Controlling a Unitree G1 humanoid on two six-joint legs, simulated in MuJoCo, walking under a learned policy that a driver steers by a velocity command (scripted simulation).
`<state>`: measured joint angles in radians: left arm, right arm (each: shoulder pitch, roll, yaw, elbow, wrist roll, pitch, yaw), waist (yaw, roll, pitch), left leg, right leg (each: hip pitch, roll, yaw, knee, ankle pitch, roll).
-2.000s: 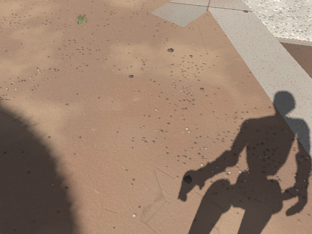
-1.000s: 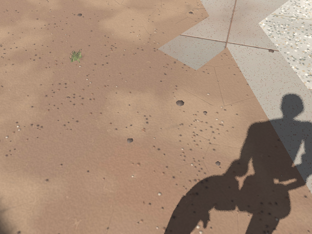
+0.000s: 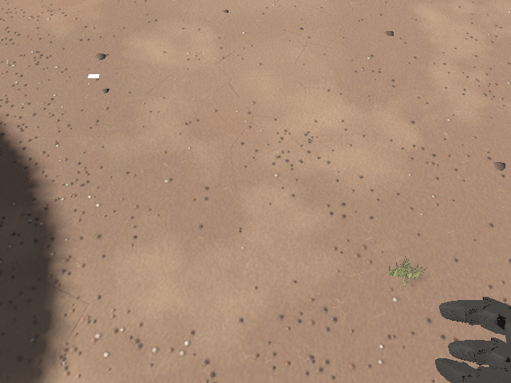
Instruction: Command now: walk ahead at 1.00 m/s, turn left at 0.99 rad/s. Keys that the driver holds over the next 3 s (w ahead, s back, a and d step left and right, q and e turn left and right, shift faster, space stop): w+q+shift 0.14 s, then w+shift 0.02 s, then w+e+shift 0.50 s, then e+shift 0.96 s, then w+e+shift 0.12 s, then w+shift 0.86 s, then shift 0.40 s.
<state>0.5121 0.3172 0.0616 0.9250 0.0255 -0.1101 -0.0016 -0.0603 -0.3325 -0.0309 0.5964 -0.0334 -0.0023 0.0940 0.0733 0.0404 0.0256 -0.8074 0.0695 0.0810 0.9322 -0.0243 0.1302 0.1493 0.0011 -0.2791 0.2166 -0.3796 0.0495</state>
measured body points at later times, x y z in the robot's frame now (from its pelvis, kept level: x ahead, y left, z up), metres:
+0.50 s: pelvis +0.47 +0.04 -0.01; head +0.50 +0.05 +0.44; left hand +0.63 +0.30 -0.11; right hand +0.49 -0.24 -0.13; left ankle +0.26 +0.04 -0.72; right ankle +0.72 -0.04 -0.68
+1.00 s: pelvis +0.90 +0.08 -0.02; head +0.96 +0.07 +0.43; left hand +1.02 +0.37 -0.13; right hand +1.06 -0.20 -0.09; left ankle +1.08 +0.14 -0.73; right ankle +0.72 +0.01 -0.66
